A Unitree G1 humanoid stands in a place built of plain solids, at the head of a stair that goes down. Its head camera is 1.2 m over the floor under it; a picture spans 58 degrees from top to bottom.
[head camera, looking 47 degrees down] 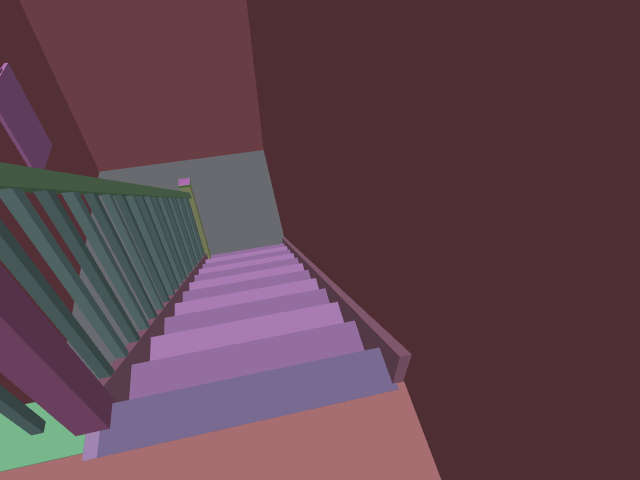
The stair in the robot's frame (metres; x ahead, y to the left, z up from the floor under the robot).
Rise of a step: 0.20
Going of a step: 0.23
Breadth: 0.81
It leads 13 degrees to the left of straight ahead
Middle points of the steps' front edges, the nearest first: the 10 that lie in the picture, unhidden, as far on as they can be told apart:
0.58 0.20 0.00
0.80 0.26 -0.20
1.03 0.32 -0.41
1.26 0.37 -0.61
1.48 0.42 -0.82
1.71 0.47 -1.02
1.94 0.52 -1.22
2.17 0.57 -1.43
2.39 0.63 -1.63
2.62 0.68 -1.84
